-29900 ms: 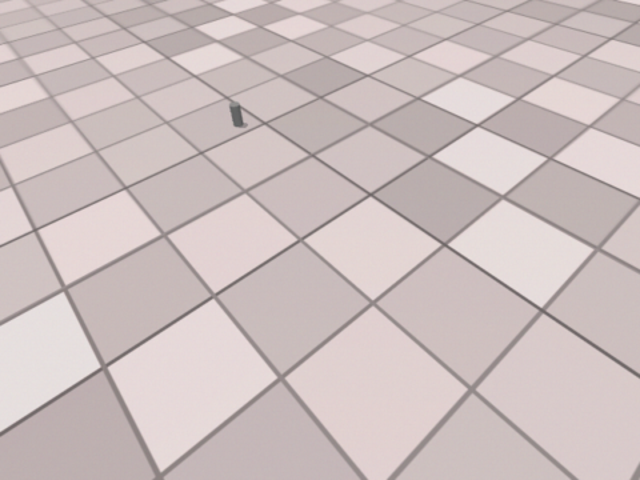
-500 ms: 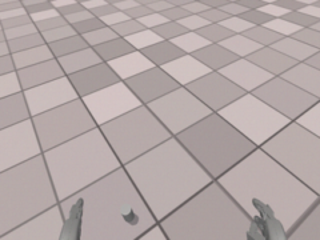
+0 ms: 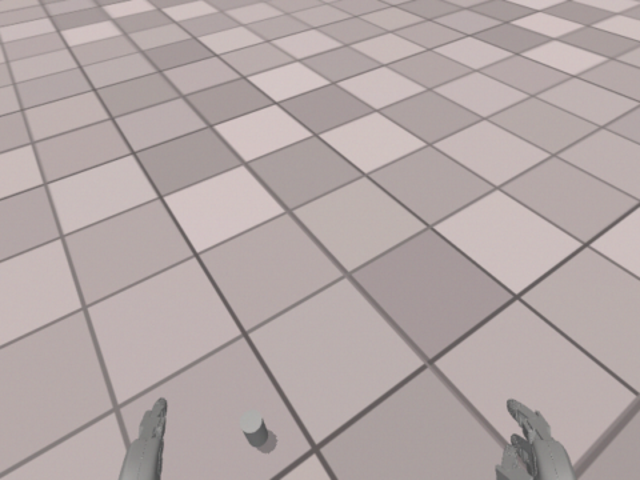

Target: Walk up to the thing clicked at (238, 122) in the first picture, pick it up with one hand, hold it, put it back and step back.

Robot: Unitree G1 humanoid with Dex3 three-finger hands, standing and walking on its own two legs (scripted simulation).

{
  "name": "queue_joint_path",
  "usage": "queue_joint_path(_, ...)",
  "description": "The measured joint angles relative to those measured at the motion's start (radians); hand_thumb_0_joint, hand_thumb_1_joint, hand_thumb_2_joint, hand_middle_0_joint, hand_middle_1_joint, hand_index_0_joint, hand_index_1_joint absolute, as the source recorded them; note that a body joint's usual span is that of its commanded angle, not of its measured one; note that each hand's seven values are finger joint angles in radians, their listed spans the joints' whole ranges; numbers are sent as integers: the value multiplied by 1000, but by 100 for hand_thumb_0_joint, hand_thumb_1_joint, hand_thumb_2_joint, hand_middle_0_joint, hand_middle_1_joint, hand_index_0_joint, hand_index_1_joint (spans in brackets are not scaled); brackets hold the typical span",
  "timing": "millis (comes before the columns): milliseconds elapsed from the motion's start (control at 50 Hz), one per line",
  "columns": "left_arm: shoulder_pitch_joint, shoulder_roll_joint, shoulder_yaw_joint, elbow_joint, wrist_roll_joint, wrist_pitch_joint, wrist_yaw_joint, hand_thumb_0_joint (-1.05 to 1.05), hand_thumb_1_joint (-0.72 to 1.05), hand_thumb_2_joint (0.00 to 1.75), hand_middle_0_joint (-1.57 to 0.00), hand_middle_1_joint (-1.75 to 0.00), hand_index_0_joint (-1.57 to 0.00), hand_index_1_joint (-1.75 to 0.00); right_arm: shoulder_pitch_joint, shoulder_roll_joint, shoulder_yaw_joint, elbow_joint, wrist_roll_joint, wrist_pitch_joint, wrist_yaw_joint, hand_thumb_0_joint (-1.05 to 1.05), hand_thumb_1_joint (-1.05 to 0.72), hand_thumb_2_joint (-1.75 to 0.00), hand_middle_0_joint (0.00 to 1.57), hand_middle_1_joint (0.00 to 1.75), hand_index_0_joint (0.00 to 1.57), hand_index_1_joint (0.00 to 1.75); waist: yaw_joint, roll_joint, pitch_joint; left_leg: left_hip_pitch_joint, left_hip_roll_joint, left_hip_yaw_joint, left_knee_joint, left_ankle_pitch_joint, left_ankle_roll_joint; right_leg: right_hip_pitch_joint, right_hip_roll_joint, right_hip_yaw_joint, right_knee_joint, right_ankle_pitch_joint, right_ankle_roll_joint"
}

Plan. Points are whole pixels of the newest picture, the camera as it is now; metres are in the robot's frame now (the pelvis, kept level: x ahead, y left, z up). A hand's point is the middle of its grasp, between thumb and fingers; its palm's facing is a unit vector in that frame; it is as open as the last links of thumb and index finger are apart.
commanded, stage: stand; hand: left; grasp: from the side
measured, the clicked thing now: (254, 428) +0.40 +0.22 -0.66
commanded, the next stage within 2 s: none
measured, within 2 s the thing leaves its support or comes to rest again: neither
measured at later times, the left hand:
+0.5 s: hand out of the picture +0.15 +0.21 -0.10, palm faces -0.05 -0.94 -0.33, open 9.1 cm
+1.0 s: hand out of the picture +0.05 +0.26 -0.11, palm faces -0.02 -0.94 -0.34, open 7.4 cm
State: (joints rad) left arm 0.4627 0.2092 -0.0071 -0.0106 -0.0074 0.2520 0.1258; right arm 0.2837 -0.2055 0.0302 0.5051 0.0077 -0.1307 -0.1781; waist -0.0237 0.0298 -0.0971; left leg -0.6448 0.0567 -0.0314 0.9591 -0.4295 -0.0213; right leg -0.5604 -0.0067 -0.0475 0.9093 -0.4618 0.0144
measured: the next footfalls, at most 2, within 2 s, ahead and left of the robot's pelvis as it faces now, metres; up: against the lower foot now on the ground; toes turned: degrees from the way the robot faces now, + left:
none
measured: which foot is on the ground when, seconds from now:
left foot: down 0.00-1.00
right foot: down 0.00-1.00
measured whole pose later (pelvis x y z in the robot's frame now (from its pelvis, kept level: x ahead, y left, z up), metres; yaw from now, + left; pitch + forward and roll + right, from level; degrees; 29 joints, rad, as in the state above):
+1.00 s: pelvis +0.00 +0.02 +0.05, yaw +0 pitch -4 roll +0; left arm 0.20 0.32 0.00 1.04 0.03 -0.01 0.02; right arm 0.15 -0.29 -0.01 1.05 -0.03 -0.01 0.00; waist 0.01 0.00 0.06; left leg -0.20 0.01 0.02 0.48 -0.21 0.01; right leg -0.15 -0.05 -0.01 0.46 -0.25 0.04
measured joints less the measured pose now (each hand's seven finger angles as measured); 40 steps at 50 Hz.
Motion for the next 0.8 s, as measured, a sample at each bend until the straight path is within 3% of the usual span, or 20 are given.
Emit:
queue_joint_path(160, 7, 1, 0, -6, 0, -4, 1, -1, -46, 13, -10, -12, -11, -12, 0, 2, 3, -2, 0, -4, -1, 1, -90, -89, 21, 30, 20, 30, 0, 2, 2, -3, -1, 2, -1, 6, 1, -4, 0, 2, 1, 6, 0)
queue_joint_path(340, 7, 1, -4, -10, 0, -9, 1, -1, 3, 59, -18, -26, -19, -26, 0, 1, 4, -5, 0, -10, -3, 1, -90, -89, 21, 30, 20, 30, 2, 0, 3, -12, -1, 4, 2, 8, 2, -16, -1, 4, 7, 7, 1)
queue_joint_path(400, -92, 35, -10, 188, 66, -127, -48, 0, 25, 71, -19, -28, -20, -28, -57, -19, -4, 105, -75, 25, 58, 1, -90, -89, 21, 30, 20, 30, 19, -22, 64, 57, -15, 16, -31, 22, 9, 42, -15, 14, -4, 8, -2)
queue_joint_path(440, -156, 63, -6, 341, 83, -173, -79, 0, 39, 77, -19, -28, -20, -28, -92, -39, -4, 188, -89, 68, 105, 0, -90, -89, 21, 30, 20, 30, 27, -41, 82, 95, -25, 26, -61, 34, 13, 71, -25, 22, -18, 13, -2)
queue_joint_path(500, -199, 94, 7, 500, 77, -211, -106, 0, 58, 82, -20, -29, -21, -29, -105, -62, -22, 256, -75, 95, 152, 1, -90, -89, 21, 30, 20, 30, 29, -54, 105, 143, -32, 34, -103, 49, 15, 113, -32, 28, -50, 25, 3)
queue_joint_path(580, -204, 117, 22, 647, 65, -239, -114, 1, 75, 86, -20, -30, -21, -30, -91, -90, -50, 317, -62, 106, 174, 1, -90, -89, 21, 30, 20, 30, 27, -54, 119, 198, -33, 38, -156, 66, 19, 171, -33, 30, -113, 48, 10)
queue_joint_path(800, -218, 124, 24, 909, 45, -256, -105, 1, 89, 89, -20, -30, -21, -30, -91, -102, -56, 459, -47, 120, 174, 0, -91, -89, 20, 30, 20, 30, 33, -40, 150, 336, -42, 46, -322, 137, 30, 316, -40, 32, -299, 133, 25)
